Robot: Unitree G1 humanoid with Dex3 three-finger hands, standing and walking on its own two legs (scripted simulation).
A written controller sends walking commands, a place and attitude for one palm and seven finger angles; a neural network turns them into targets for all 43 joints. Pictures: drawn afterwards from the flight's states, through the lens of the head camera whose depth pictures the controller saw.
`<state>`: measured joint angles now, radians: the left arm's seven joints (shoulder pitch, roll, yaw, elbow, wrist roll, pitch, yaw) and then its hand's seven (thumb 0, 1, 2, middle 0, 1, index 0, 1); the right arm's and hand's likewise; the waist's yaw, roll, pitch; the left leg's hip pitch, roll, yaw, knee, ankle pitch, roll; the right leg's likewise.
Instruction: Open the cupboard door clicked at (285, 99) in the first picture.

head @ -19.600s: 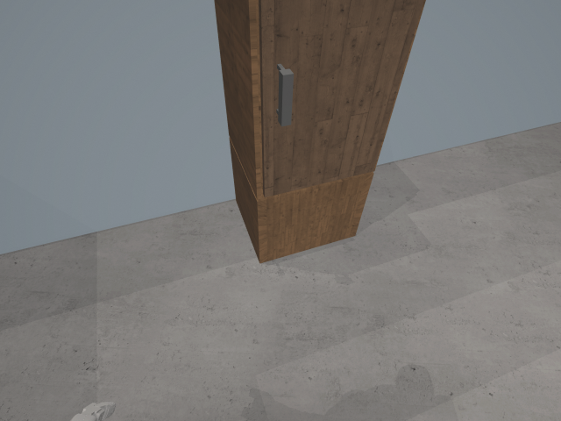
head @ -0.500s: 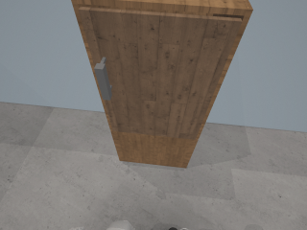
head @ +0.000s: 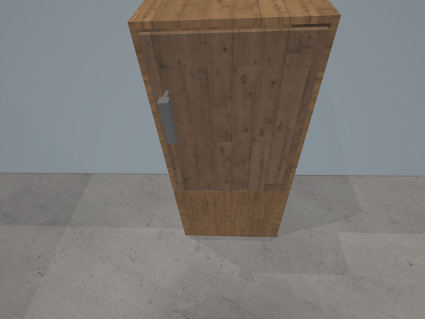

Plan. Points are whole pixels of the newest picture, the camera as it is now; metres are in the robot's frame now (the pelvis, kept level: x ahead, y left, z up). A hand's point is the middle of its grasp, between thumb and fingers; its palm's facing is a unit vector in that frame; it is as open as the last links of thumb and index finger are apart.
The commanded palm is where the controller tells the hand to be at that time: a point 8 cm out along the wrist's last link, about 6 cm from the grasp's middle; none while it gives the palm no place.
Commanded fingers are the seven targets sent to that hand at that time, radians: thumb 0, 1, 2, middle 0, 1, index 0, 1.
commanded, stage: come to a stop and stand still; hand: left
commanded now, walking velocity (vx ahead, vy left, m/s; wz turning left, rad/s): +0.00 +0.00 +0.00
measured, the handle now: (169, 116) +0.61 +0.15 +0.04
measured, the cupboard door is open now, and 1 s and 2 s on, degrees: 0 0 0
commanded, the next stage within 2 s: look again from close up in 0.22 s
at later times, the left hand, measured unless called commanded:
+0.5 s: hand out of the picture +0.02 +0.17 -0.16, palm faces +0.03 -0.98 -0.21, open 7.3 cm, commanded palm none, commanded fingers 0.00 0.90 0.90 -0.20 -0.30 -0.20 -0.30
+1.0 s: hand out of the picture +0.13 +0.15 -0.14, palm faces +0.15 -0.97 -0.21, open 7.3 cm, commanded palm +0.17 +0.20 -0.06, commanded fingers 0.00 0.81 0.86 -0.21 -0.36 -0.21 -0.36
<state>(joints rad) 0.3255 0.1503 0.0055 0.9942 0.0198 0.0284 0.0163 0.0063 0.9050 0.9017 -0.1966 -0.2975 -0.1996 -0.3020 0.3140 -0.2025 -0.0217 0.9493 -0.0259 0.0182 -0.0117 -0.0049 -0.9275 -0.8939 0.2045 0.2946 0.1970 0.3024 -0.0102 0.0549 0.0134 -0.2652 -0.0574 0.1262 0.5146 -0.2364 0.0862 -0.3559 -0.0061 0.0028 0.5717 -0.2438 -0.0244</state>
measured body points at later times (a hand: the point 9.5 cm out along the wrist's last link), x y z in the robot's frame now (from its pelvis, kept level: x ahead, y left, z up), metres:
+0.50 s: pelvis +0.02 +0.00 +0.01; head +0.02 -0.02 +0.46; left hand +0.02 +0.22 -0.14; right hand +0.04 -0.22 -0.16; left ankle +0.03 +0.06 -0.73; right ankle +0.07 -0.11 -0.73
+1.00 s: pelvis +0.08 -0.03 +0.01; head +0.09 -0.04 +0.46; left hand +0.12 +0.21 -0.12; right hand +0.10 -0.26 -0.15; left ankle +0.03 +0.06 -0.73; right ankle +0.07 -0.11 -0.73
